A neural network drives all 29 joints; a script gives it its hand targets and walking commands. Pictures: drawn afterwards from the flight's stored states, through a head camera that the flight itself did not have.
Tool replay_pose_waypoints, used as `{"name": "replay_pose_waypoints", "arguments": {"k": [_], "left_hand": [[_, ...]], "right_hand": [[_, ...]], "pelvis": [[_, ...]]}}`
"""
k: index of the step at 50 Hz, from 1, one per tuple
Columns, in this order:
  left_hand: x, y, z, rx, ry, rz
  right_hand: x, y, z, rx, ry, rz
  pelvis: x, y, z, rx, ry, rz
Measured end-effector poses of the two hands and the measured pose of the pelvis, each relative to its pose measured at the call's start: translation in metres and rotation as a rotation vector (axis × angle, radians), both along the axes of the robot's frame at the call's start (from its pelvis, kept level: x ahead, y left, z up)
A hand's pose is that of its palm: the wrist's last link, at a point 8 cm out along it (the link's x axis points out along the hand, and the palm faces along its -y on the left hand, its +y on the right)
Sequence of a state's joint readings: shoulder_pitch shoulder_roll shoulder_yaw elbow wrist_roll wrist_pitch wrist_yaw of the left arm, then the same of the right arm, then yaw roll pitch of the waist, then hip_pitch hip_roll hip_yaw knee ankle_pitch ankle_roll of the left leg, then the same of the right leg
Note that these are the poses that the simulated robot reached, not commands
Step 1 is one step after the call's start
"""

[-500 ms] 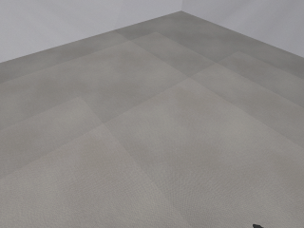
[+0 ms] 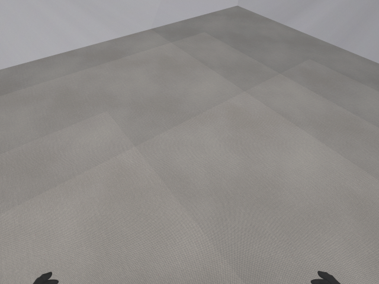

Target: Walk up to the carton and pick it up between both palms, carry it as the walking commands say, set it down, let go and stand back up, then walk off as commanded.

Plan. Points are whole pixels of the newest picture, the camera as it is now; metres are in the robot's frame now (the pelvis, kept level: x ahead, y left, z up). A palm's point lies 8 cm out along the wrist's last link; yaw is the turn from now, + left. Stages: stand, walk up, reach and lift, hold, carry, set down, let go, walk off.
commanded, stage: walk up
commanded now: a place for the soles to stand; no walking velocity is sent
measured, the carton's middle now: out of the picture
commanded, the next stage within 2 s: none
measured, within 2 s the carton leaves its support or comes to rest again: neither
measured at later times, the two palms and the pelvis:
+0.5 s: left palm out of the picture -0.06 +0.43 -0.07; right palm (238, 219) +0.29 -0.14 -0.08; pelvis +0.02 +0.08 -0.01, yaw +30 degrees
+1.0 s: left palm out of the picture -0.24 +0.46 -0.08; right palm (104, 183) +0.40 +0.20 -0.05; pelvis +0.03 +0.21 -0.01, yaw +62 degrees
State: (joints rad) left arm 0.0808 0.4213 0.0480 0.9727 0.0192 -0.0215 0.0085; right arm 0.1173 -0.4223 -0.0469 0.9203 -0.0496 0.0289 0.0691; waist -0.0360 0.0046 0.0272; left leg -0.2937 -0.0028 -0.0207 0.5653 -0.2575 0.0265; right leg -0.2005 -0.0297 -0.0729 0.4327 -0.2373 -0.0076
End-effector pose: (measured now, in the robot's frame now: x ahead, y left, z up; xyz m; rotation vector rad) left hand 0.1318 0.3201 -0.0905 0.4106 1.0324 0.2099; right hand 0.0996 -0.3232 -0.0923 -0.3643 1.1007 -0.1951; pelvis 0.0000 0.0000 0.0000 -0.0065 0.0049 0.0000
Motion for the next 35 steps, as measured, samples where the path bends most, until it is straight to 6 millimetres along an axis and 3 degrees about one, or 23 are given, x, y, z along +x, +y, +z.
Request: {"name": "replay_pose_waypoints", "arguments": {"k": [6,11,13,19,23,30,35], "left_hand": [[-0.029,0.057,0.013,0.082,-0.079,0.098],[-0.066,0.113,0.005,0.115,-0.062,0.186],[-0.079,0.128,-0.001,0.112,-0.047,0.226],[-0.115,0.122,0.0,0.067,-0.022,0.31],[-0.16,0.115,0.007,0.089,0.005,0.409],[-0.255,0.125,0.054,0.213,-0.009,0.668],[-0.313,0.13,0.065,0.25,0.02,0.815]], "right_hand": [[0.061,0.019,0.021,-0.016,-0.053,0.195],[0.11,0.061,0.028,-0.045,-0.117,0.326],[0.12,0.078,0.026,-0.057,-0.127,0.359],[0.141,0.127,0.023,-0.009,-0.098,0.463],[0.176,0.161,0.016,0.039,-0.119,0.577],[0.247,0.261,0.026,0.104,-0.13,0.864],[0.295,0.347,0.043,0.149,-0.214,1.015]], "pelvis": [[-0.006,0.017,-0.005,-0.012,0.026,0.141],[0.002,0.048,-0.019,-0.013,0.028,0.228],[0.003,0.058,-0.024,-0.001,0.037,0.266],[0.007,0.071,-0.012,0.011,0.052,0.395],[0.016,0.076,-0.012,0.028,0.044,0.469],[0.028,0.094,0.002,0.005,0.035,0.661],[0.031,0.117,0.001,-0.012,0.018,0.778]]}}
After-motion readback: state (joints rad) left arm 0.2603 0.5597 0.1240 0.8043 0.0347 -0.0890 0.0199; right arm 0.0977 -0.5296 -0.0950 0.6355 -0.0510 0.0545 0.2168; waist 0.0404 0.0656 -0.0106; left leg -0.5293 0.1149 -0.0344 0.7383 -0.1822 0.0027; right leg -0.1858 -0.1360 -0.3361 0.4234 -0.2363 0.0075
